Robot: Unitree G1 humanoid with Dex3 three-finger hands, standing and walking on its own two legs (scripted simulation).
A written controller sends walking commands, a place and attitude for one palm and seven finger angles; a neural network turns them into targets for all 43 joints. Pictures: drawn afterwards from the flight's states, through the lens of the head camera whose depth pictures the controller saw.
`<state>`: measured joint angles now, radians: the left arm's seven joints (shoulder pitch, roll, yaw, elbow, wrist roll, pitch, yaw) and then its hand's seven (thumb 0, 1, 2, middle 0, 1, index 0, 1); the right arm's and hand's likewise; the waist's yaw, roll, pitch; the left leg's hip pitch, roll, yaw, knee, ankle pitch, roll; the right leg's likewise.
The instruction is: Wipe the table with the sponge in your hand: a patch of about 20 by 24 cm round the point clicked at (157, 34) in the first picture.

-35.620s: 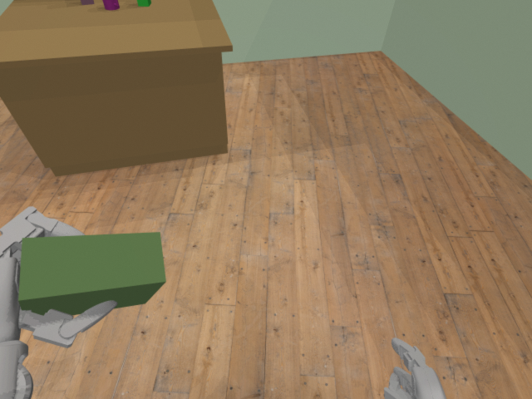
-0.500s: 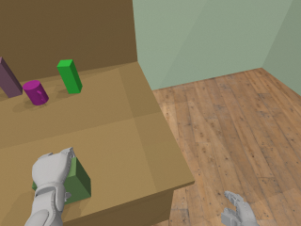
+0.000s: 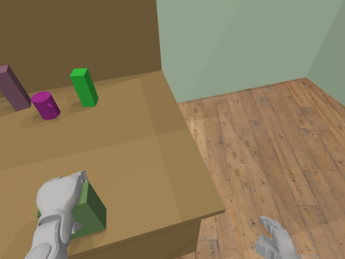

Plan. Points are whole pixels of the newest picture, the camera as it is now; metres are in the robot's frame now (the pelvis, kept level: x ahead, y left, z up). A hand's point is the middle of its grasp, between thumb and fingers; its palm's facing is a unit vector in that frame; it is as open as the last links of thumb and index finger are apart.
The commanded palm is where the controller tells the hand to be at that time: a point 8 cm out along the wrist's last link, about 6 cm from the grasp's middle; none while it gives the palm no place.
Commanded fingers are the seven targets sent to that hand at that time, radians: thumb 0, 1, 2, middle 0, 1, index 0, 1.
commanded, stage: lift the sponge slowly off the table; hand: left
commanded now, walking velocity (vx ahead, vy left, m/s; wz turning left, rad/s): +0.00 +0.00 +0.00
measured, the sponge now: (79, 216) +0.21 +0.28 -0.05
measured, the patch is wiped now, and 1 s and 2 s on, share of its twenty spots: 1.00 1.00 1.00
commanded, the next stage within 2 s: bring the sponge back beside the body in 1.44 s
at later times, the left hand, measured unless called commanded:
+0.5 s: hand (65, 200) +0.22 +0.29 +0.03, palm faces -0.06 -0.13 -0.99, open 10.1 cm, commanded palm +0.20 +0.28 +0.10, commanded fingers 0.00 0.10 1.30 -1.20 -1.60 -1.20 -1.60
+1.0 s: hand (64, 191) +0.22 +0.28 +0.07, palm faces -0.01 -0.11 -0.99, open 10.1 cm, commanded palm +0.20 +0.27 +0.14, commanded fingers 0.00 0.10 1.30 -1.20 -1.60 -1.20 -1.60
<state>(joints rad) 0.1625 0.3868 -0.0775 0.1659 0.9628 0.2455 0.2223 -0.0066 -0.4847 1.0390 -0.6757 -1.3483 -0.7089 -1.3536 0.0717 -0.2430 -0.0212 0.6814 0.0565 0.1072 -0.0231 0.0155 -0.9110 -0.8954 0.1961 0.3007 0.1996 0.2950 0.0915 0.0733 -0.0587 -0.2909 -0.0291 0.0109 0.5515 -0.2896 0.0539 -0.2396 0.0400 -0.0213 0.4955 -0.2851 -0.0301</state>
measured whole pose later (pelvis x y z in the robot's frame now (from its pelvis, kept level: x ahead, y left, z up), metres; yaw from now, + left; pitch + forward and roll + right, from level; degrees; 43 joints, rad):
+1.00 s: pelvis +0.00 -0.01 +0.01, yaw +0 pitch -3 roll -1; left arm 0.15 0.45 -0.07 -0.02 0.91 0.30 0.07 -0.01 -0.50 1.04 -0.70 -1.33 -0.74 -1.33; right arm 0.02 -0.25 0.02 0.69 0.06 0.12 -0.02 0.02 -0.91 -0.90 0.20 0.30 0.20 0.30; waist 0.11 0.10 -0.01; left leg -0.13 -0.03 0.00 0.42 -0.22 0.04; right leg -0.09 0.04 -0.02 0.37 -0.23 -0.04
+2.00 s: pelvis -0.02 -0.02 +0.01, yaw +1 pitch -5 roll -1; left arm 0.19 0.49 -0.04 -0.17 0.87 0.31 -0.01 -0.01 -0.51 1.04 -0.71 -1.32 -0.74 -1.33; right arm 0.00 -0.26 0.03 0.67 0.06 0.10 -0.03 0.02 -0.91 -0.90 0.20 0.30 0.20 0.30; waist 0.12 0.12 0.01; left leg -0.12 -0.03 0.00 0.41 -0.20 0.03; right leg -0.07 0.05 -0.03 0.37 -0.21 -0.05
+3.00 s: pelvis -0.03 -0.02 +0.01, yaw +0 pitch -6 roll -1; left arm 0.31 0.53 0.01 -0.34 0.85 0.34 -0.03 -0.01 -0.51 1.04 -0.71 -1.32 -0.74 -1.33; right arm -0.01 -0.25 0.04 0.66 0.06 0.09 -0.03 0.02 -0.91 -0.90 0.20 0.30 0.20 0.30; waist 0.13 0.12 0.01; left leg -0.12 -0.02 -0.01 0.43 -0.20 0.03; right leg -0.07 0.05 -0.03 0.38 -0.21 -0.05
